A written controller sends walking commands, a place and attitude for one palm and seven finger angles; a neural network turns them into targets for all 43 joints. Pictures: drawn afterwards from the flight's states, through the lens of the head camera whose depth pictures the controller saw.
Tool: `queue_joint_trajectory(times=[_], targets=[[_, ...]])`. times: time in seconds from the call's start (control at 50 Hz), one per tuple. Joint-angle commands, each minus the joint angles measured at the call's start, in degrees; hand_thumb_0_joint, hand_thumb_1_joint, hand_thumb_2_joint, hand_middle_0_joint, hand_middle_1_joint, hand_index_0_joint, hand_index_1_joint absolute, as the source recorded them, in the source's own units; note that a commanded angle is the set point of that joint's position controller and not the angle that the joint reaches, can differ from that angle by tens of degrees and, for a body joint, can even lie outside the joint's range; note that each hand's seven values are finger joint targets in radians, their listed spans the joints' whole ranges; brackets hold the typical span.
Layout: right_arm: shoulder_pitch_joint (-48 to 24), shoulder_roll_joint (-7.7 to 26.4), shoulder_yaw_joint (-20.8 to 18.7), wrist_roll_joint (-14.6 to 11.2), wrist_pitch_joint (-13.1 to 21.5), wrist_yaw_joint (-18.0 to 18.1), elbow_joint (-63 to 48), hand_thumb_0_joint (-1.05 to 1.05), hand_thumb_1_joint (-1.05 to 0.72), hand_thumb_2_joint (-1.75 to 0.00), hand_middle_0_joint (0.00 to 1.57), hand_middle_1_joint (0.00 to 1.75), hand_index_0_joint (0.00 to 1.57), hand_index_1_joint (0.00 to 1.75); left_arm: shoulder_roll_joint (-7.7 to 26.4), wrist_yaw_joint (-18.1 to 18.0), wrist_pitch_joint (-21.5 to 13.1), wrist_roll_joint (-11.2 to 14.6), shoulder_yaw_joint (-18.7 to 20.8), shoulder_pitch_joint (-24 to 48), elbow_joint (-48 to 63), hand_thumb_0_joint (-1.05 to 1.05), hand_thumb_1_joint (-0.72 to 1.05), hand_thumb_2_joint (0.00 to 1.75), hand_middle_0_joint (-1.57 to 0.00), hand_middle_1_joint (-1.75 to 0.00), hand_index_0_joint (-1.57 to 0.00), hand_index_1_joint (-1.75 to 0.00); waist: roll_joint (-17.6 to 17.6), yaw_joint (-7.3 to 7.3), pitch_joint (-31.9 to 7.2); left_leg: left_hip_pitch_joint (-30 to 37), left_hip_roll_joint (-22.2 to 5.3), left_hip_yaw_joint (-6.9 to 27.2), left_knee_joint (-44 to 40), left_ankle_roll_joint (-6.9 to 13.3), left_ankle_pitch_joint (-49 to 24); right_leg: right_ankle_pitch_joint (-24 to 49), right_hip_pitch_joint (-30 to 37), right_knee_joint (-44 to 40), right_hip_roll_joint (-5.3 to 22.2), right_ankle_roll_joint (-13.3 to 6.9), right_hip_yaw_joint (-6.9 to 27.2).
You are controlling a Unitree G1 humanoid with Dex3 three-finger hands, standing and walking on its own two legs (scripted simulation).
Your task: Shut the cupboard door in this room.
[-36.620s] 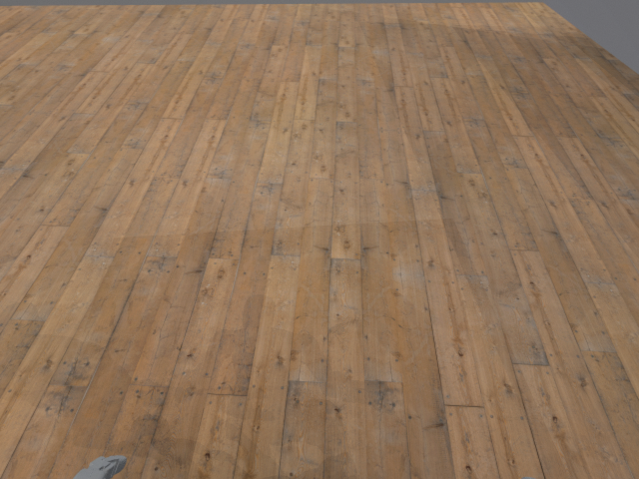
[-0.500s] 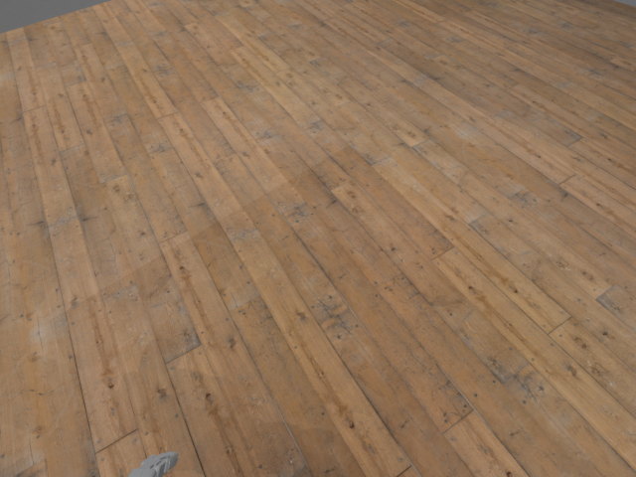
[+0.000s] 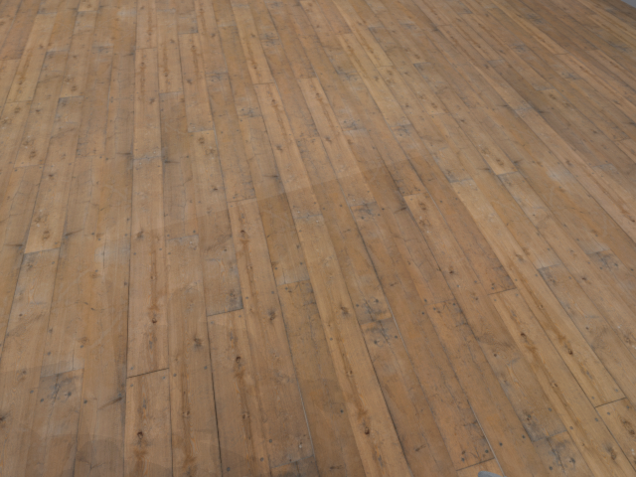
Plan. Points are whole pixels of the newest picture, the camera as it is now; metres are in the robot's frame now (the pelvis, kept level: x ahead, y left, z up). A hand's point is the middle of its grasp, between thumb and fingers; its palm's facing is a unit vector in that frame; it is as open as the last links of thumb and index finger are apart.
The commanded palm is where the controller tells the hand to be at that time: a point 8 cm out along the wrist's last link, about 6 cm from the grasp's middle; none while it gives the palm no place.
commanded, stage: turn or walk to find it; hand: left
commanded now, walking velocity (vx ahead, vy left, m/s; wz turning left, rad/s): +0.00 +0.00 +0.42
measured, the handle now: out of the picture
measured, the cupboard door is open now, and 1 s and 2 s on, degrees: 78 78 78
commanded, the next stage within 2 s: none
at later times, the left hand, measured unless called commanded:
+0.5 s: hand out of the picture +0.05 +0.16 -0.13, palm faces +0.22 -0.94 -0.27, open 7.4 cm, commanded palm none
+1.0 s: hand out of the picture -0.07 +0.21 -0.16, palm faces +0.47 -0.85 -0.23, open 7.4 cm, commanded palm none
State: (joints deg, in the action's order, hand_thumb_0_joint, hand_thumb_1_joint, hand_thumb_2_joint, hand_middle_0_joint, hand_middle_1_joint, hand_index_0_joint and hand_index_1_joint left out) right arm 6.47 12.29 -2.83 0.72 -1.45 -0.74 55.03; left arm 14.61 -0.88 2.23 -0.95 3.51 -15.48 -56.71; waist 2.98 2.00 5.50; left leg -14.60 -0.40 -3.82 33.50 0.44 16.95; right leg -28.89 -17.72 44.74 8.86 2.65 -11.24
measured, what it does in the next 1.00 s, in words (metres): steps on the spot, turning left: right foot, then left foot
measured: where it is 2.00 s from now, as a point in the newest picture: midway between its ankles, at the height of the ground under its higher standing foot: outside the picture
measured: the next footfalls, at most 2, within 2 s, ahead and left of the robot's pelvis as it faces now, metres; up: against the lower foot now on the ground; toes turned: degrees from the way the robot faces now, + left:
right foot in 0.36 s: +0.07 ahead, -0.13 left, +0.00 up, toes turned +3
left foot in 0.80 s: -0.02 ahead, +0.10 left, +0.00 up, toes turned +26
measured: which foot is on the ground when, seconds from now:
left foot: down 0.00-0.36, up 0.38-0.78, down 0.80-1.00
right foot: up 0.00-0.34, down 0.36-0.80, up 0.82-1.00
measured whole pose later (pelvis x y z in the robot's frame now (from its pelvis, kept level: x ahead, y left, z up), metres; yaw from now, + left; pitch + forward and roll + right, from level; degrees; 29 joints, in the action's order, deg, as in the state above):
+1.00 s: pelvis -0.02 +0.00 +0.02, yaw +25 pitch +0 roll -1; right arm 8.2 10.5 -2.0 0.9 -0.9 0.4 55.0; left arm 15.1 -0.3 3.2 -0.9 3.9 -12.6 -57.1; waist 2.2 1.7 4.2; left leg -11.9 0.7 -1.2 26.6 2.4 14.7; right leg -24.2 -26.2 60.9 5.8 4.7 -3.5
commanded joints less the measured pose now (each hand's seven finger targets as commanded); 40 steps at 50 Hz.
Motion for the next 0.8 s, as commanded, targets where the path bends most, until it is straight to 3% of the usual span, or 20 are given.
queue_joint_trajectory(times=[0.0, 0.04, 0.08, 0.16, 0.2, 0.26, 0.3, 0.32, 0.34, 0.36, 0.38, 0.4, 0.42, 0.46, 0.56, 0.64, 0.7, 0.74, 0.76, 0.78], targets=[[5.4, 12.2, -2.9, 0.5, 0.5, 1.8, -2.0, 0.0, -0.9, -0.9, 0.2, 0.3, 0.2, 0.3, 4.2, -0.2, -0.5, 0.3, 1.0, 6.8, 6.1, 0.0, 0.9, 0.9, -0.2, -0.3, -0.2, -0.3, -15.7, -4.45, -4.3, 7.4, -18.4, 20.3, -14.9, 11.4, -27.0, -2.9, -14.2, 18.0, -1.2, 1.4, 9.3], [2.7, 10.4, -2.1, 0.5, 1.0, 1.9, -2.9, 0.0, -0.9, -0.9, 0.2, 0.3, 0.2, 0.3, 3.7, 0.3, -0.6, 0.2, 1.0, 4.3, 4.7, 0.0, 0.9, 0.9, -0.2, -0.3, -0.2, -0.3, -12.5, -2.36, -5.4, 8.9, -14.3, 15.3, -13.6, 9.1, -31.6, 2.1, -13.0, 17.3, -2.2, 1.8, 8.9], [2.7, 10.5, -2.2, 0.4, 1.1, 1.9, -3.0, 0.0, -0.9, -0.9, 0.2, 0.3, 0.2, 0.3, 3.5, 0.4, -0.6, 0.3, 0.9, 3.6, 4.4, 0.0, 0.9, 0.9, -0.2, -0.3, -0.2, -0.3, -11.1, -2.26, -6.4, 9.0, -13.3, 13.8, -13.4, 8.8, -31.9, 2.9, -11.2, 14.8, -2.7, 2.2, 8.7], [4.3, 10.7, -2.7, 0.5, 0.8, 1.6, -3.1, 0.0, -0.9, -0.9, 0.2, 0.3, 0.2, 0.3, 3.1, 0.3, -0.5, 0.4, 0.6, 5.7, 5.9, 0.0, 0.9, 0.9, -0.2, -0.3, -0.2, -0.3, -11.6, -3.31, -6.0, 8.2, -13.1, 16.3, -13.4, 9.2, -28.5, 2.6, -9.5, 8.2, -4.0, 2.4, 8.3], [3.7, 10.9, -3.0, 0.6, 0.6, 1.5, -3.4, 0.0, -0.9, -0.9, 0.2, 0.3, 0.2, 0.3, 2.6, 0.2, -0.7, 0.4, 0.5, 5.9, 6.4, 0.0, 0.9, 0.9, -0.2, -0.3, -0.2, -0.3, -12.9, -3.18, -6.1, 6.6, -12.4, 17.2, -12.5, 9.0, -28.5, 2.9, -6.7, 3.1, -4.9, 2.3, 7.7], [2.8, 10.9, -3.4, 0.6, 0.4, 1.3, -3.9, 0.0, -0.9, -0.9, 0.2, 0.3, 0.2, 0.3, 2.6, 0.1, -1.4, 0.6, 0.5, 3.5, 6.4, 0.0, 0.9, 0.9, -0.2, -0.3, -0.2, -0.3, -13.1, -2.23, -7.8, 5.8, -11.1, 18.8, -9.3, 8.0, -31.3, 6.5, -1.0, -7.0, -6.8, 1.8, 6.5], [2.1, 9.8, -3.3, 0.2, 0.4, 1.2, -4.3, 0.0, -0.9, -0.9, 0.2, 0.3, 0.2, 0.3, 3.7, -0.1, -2.2, 0.6, 0.8, 0.2, 5.6, 0.0, 0.9, 0.9, -0.2, -0.3, -0.2, -0.3, -11.1, -0.19, -8.9, 0.8, -8.5, 18.1, -4.9, 5.0, -25.7, 17.2, 8.5, -19.8, -6.1, 1.4, 6.5], [2.9, 7.4, -3.1, -0.3, 0.5, 0.9, -4.6, 0.0, -0.9, -0.9, 0.2, 0.3, 0.2, 0.3, 6.6, -0.4, -2.9, 0.1, 1.3, -2.0, 5.2, 0.0, 0.9, 0.9, -0.2, -0.3, -0.2, -0.3, -3.8, 0.5, -10.1, -6.4, -4.6, 14.7, 1.4, 1.8, -14.0, 22.4, 16.4, -24.6, 0.8, -0.2, 12.5], [3.3, 3.7, -2.3, -0.4, 0.6, 0.5, -6.3, 0.0, -0.9, -0.9, 0.2, 0.3, 0.2, 0.3, 11.5, -0.8, -3.2, -0.7, 2.3, -2.6, 5.3, 0.0, 0.9, 0.9, -0.2, -0.3, -0.2, -0.3, 11.8, 0.71, -9.4, -16.8, 3.6, 6.1, 13.1, -2.0, 9.2, 32.4, 20.7, -26.0, 15.2, -6.7, 25.7], [2.1, 6.6, -3.1, 0.0, -0.6, 0.9, -6.4, 0.0, -0.9, -0.9, 0.2, 0.3, 0.2, 0.3, 11.4, -1.0, -3.2, -0.2, 2.6, -3.1, 5.8, 0.0, 0.9, 0.9, -0.2, -0.3, -0.2, -0.3, 13.7, 2.0, -8.3, -14.6, 2.1, 8.3, 24.5, -2.0, 18.0, 32.5, 11.5, -28.3, 19.9, -11.0, 27.8], [1.0, 6.6, -3.4, 0.1, -1.2, 0.7, -5.5, 0.0, -0.9, -0.9, 0.2, 0.3, 0.2, 0.3, 9.8, -1.2, -2.9, -0.2, 2.5, 0.1, 6.4, 0.0, 0.9, 0.9, -0.2, -0.3, -0.2, -0.3, 10.2, 0.84, -4.4, -14.9, 1.0, 9.7, 32.0, -1.7, 15.6, 26.9, 6.2, -29.1, 17.8, -12.6, 26.8], [1.8, 6.2, -3.4, 0.2, -1.4, 0.4, -4.4, 0.0, -0.9, -0.9, 0.2, 0.3, 0.2, 0.3, 8.2, -1.1, -2.8, -0.1, 2.0, 3.1, 7.3, 0.0, 0.9, 0.9, -0.2, -0.3, -0.2, -0.3, 6.1, -0.79, -2.4, -15.7, 0.2, 9.4, 36.0, -1.9, 11.7, 24.5, 4.5, -28.7, 14.7, -11.6, 22.2], [3.8, 5.5, -3.3, 0.4, -1.6, 0.0, -3.2, 0.0, -0.9, -0.9, 0.2, 0.3, 0.2, 0.3, 6.8, -1.0, -2.9, -0.2, 1.5, 5.3, 8.0, 0.0, 0.9, 0.9, -0.2, -0.3, -0.2, -0.3, 4.6, -2.23, -3.0, -15.6, -0.3, 8.6, 37.2, -2.5, 8.3, 24.7, 5.1, -27.5, 11.8, -9.9, 17.1], [5.5, 4.8, -3.0, 0.4, -1.7, -0.4, -2.2, 0.0, -0.9, -0.9, 0.2, 0.3, 0.2, 0.3, 5.6, -1.1, -3.1, -0.3, 1.3, 5.6, 8.2, 0.0, 0.9, 0.9, -0.2, -0.3, -0.2, -0.3, 6.4, -2.61, -4.5, -15.1, -0.7, 6.9, 35.9, -3.4, 5.4, 26.7, 6.8, -27.1, 9.8, -8.2, 12.3], [1.2, 3.8, -2.0, 0.1, -1.4, -0.4, -2.9, 0.0, -0.9, -0.9, 0.2, 0.3, 0.2, 0.3, 7.3, -1.0, -3.2, -0.6, 1.8, -0.1, 6.0, 0.0, 0.9, 0.9, -0.2, -0.3, -0.2, -0.3, 6.2, 0.41, -5.7, -13.1, -0.9, 3.2, 22.5, -4.5, 9.1, 35.6, 12.7, -25.2, 11.1, -9.8, 10.0], [-0.6, 3.3, -1.2, -0.3, -0.9, -0.3, -3.3, 0.0, -0.9, -0.9, 0.2, 0.3, 0.2, 0.3, 9.0, -0.8, -2.9, -0.7, 2.2, -2.4, 4.7, 0.0, 0.9, 0.9, -0.2, -0.3, -0.2, -0.3, 8.1, 1.55, -7.1, -10.1, -0.6, 0.9, 14.0, -3.9, 10.2, 41.3, 14.8, -23.1, 11.8, -10.5, 8.9], [0.8, 3.4, -1.0, -0.4, -0.3, 0.0, -3.2, 0.0, -0.9, -0.9, 0.2, 0.3, 0.2, 0.3, 9.5, -0.8, -2.6, -0.7, 2.5, -1.6, 4.2, 0.0, 0.9, 0.9, -0.2, -0.3, -0.2, -0.3, 8.4, 0.64, -8.0, -6.0, -0.5, -0.9, 5.7, -3.3, 8.3, 41.3, 14.4, -20.5, 12.4, -9.8, 7.7], [4.1, 4.2, -1.1, -0.2, 0.2, 0.0, -2.3, 0.0, -0.9, -0.9, 0.2, 0.3, 0.2, 0.3, 9.5, -0.7, -2.2, -0.2, 2.6, -0.1, 3.9, 0.0, 0.9, 0.9, -0.2, -0.3, -0.2, -0.3, 5.9, -1.79, -8.8, 3.0, -0.7, -1.7, -5.7, -2.5, -1.4, 35.4, 9.3, -15.9, 11.3, -6.3, 4.6], [5.8, 6.4, -1.7, -0.1, 0.6, -0.1, -2.0, 0.0, -0.9, -0.9, 0.2, 0.3, 0.2, 0.3, 8.0, -0.5, -1.8, 0.2, 2.3, 0.2, 4.2, 0.0, 0.9, 0.9, -0.2, -0.3, -0.2, -0.3, -1.1, -3.08, -9.7, 10.5, -3.9, 2.4, -11.8, -1.3, -8.0, 27.7, 2.7, -9.3, 8.7, -3.5, 2.3], [7.8, 12.5, -3.0, 0.4, 1.1, 0.1, -2.4, 0.0, -0.9, -0.9, 0.2, 0.3, 0.2, 0.3, 4.4, -0.2, -1.5, 0.5, 1.8, -0.6, 5.8, 0.0, 0.9, 0.9, -0.2, -0.3, -0.2, -0.3, -17.5, -4.06, -10.3, 17.2, -17.9, 20.6, -14.2, 5.0, -23.6, 5.1, -10.7, 2.1, 0.9, 1.0, -0.8]])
